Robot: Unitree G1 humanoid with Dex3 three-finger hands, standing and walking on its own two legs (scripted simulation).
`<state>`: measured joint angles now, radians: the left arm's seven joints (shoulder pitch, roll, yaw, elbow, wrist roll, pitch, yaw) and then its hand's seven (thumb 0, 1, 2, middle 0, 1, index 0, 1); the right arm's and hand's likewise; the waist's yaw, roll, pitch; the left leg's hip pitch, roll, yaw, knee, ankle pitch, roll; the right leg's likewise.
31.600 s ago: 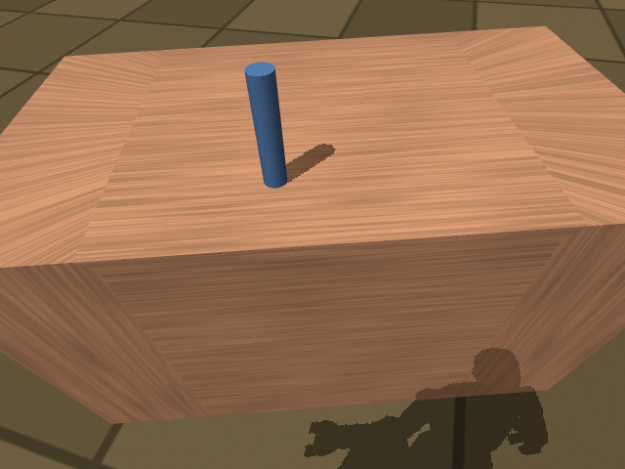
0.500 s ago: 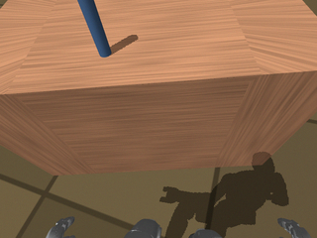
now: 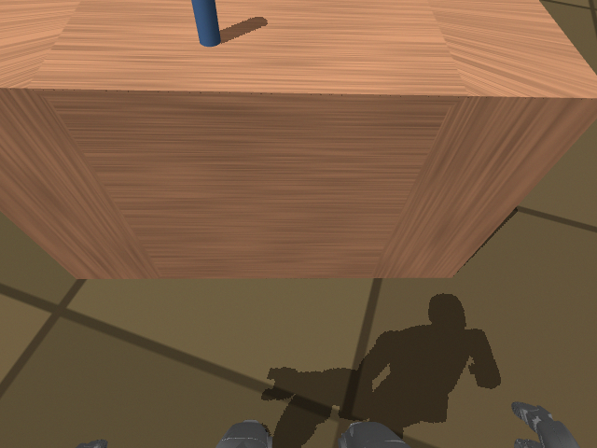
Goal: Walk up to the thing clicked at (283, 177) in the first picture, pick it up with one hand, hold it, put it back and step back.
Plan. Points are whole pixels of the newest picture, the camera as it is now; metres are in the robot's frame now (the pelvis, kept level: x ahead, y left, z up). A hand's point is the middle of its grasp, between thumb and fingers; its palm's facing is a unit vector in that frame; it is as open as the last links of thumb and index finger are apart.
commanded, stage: step back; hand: left
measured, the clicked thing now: out of the picture +0.83 +0.24 +0.14
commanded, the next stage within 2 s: stand in 1.92 s
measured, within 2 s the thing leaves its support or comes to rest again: neither
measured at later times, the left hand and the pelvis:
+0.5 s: hand out of the picture -0.04 +0.24 -0.15, palm faces +0.07 -0.91 -0.42, open 7.3 cm; pelvis -0.17 -0.04 -0.02, yaw +4 degrees
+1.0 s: hand out of the picture -0.28 +0.20 -0.14, palm faces +0.06 -0.90 -0.44, open 7.3 cm; pelvis -0.30 -0.08 +0.00, yaw +2 degrees
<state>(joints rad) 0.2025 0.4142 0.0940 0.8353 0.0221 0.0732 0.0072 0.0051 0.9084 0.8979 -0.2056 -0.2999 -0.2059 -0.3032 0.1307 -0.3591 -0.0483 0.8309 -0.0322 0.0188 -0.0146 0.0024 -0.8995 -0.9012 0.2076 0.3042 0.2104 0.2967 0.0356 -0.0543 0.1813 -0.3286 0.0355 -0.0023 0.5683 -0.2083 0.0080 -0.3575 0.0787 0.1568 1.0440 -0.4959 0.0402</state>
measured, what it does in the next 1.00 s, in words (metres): walks backwards: right foot, then left foot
